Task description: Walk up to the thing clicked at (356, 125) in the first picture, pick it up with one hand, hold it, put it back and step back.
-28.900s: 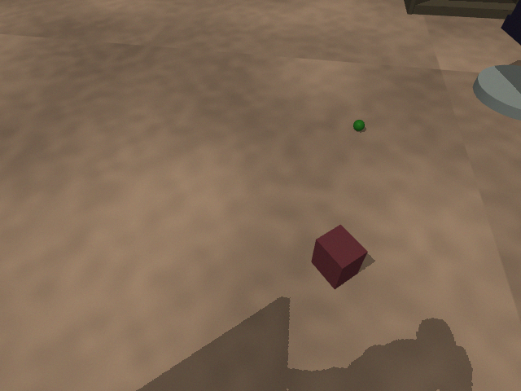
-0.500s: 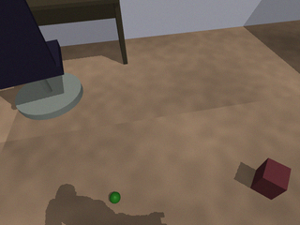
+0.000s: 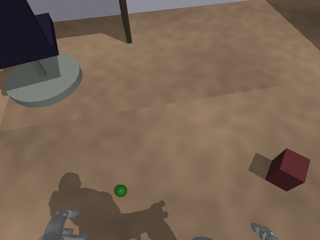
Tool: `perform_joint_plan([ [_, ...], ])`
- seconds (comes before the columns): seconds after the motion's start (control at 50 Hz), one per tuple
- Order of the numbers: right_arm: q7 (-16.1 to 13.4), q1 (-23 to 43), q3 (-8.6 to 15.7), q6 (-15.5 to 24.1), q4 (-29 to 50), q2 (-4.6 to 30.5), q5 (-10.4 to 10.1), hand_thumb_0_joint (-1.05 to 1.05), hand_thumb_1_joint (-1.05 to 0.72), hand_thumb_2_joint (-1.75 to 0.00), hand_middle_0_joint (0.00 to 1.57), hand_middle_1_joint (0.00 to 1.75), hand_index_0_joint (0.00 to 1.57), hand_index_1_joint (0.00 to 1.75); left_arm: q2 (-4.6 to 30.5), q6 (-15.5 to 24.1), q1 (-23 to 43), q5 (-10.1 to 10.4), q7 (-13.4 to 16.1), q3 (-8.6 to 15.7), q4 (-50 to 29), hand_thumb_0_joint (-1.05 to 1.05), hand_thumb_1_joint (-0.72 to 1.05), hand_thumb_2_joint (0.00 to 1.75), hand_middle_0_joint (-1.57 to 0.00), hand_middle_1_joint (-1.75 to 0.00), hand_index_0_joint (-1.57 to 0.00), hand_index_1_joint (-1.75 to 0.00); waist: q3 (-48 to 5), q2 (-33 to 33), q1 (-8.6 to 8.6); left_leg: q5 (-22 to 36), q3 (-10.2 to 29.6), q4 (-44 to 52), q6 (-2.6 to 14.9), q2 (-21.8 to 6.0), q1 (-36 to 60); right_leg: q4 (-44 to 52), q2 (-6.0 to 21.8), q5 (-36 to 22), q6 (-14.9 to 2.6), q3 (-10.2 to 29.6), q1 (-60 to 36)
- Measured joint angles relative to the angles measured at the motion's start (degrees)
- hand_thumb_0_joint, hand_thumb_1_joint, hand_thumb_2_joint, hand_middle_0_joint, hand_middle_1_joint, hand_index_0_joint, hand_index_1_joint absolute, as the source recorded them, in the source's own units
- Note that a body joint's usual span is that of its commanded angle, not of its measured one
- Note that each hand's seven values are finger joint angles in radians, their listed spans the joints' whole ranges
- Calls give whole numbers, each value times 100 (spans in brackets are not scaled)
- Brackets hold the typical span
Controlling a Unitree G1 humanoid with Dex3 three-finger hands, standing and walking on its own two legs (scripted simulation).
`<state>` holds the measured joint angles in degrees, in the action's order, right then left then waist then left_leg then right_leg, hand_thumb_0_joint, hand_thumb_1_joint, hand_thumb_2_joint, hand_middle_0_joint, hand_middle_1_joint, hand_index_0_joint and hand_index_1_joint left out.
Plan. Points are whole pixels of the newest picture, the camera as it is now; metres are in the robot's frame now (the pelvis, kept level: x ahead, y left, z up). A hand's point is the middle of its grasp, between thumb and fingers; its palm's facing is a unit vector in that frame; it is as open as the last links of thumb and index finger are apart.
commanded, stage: rise first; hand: left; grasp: from above
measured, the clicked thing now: (121, 190) +0.42 +0.25 -0.72
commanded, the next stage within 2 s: none
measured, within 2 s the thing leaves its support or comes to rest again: neither
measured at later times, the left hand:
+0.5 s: hand out of the picture +0.13 +0.27 -0.24, palm faces -0.27 -0.80 -0.54, open 14.1 cm
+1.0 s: hand (96, 210) +0.27 +0.30 -0.44, palm faces -0.48 -0.32 -0.82, open 13.7 cm
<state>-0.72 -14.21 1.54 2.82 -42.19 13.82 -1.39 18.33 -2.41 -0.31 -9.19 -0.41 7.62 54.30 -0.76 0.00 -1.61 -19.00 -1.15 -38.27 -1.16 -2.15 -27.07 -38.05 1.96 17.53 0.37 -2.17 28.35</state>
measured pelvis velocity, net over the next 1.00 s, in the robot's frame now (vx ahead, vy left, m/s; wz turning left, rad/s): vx -0.08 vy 0.00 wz -0.01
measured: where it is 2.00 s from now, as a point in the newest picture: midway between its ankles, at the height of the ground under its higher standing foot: outside the picture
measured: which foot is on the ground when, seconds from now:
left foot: down 0.00-1.00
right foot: down 0.00-1.00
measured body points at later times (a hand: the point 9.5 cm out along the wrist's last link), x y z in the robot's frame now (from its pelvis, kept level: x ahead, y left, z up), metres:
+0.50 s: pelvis -0.01 +0.01 -0.10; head +0.10 +0.03 +0.34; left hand +0.15 +0.31 -0.21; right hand +0.17 -0.24 -0.18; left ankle +0.00 +0.13 -0.72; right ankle +0.01 -0.12 -0.72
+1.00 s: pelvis -0.08 +0.00 -0.30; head +0.13 +0.02 +0.10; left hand +0.29 +0.31 -0.39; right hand +0.06 -0.27 -0.44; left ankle +0.00 +0.13 -0.72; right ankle +0.01 -0.12 -0.72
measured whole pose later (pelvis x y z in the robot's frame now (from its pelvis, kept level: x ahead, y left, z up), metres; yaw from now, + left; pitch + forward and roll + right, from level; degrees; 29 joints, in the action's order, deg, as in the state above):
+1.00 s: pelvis -0.08 +0.00 -0.30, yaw -1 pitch +34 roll -3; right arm 3.3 -6.5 3.8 8.1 -40.8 16.4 1.3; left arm 31.0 9.6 27.4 -49.7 8.3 6.6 53.9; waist -8.4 -1.2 -2.7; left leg -39.4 3.6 -115.4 -1.2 -1.6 -110.3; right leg -112.7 3.3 36.7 -0.1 -2.3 110.2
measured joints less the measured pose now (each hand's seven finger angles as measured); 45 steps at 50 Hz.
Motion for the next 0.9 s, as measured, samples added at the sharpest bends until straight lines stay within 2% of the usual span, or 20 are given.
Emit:
perform_joint_plan([
  [0.1,22,-22,32,151,313,3,48,1,-89,-90,20,30,20,30,-53,-193,-270,-165,78,5,-456,0,-19,96,-10,-100,-10,-98,-160,-26,-2,-355,16,-775,33,-2,-669,-701,20,311,35,14,637],
  [0.18,7,44,81,274,501,29,72,1,-88,-90,20,30,20,30,-92,-241,-574,-328,102,-6,-1044,0,-35,97,-8,-104,-8,-103,-260,-14,22,-646,48,-1429,56,1,-1243,-1310,41,578,61,11,1183],
  [0.36,-15,274,97,454,831,23,105,1,-88,-90,20,30,20,30,-112,-536,-1216,-765,181,-124,-2260,0,-50,99,-8,-107,-7,-107,-509,8,47,-1128,126,-2567,84,-6,-2314,-2354,60,1018,91,-14,2195],
  [0.44,-1,373,45,566,957,25,114,1,-88,-90,20,30,20,30,-39,-588,-1218,-980,228,-196,-2435,0,-52,98,-8,-108,-7,-108,-625,-8,30,-1288,178,-3046,93,10,-2846,-2813,85,1181,97,-41,2699],
  [0.5,41,467,8,688,1020,53,131,1,-88,-90,20,30,20,30,75,-474,-956,-1274,266,-198,-2254,0,-52,97,-7,-109,-7,-109,-750,2,14,-1435,201,-3541,91,28,-3438,-3323,112,1340,94,-35,3292],
  [0.64,155,748,36,877,924,178,117,1,-86,-89,20,30,20,30,377,66,-76,-2138,458,-240,-1852,0,-49,96,-6,-111,-7,-110,-976,23,-21,-1830,231,-4969,69,62,-5076,-4801,165,1760,84,24,4957],
  [0.8,270,954,155,775,553,287,125,1,-86,-89,20,30,20,30,702,558,1233,-3090,742,-204,-1192,0,-49,97,-7,-111,-7,-109,-1014,-66,-18,-2050,303,-6393,38,59,-6787,-6231,161,1974,15,52,6685],
  [0.9,328,904,204,668,334,296,181,1,-87,-90,20,30,20,30,986,858,2107,-3598,817,-153,-572,0,-49,98,-8,-109,-8,-108,-903,-120,-37,-2064,387,-7120,11,64,-7661,-6934,157,1977,-24,26,7547],
])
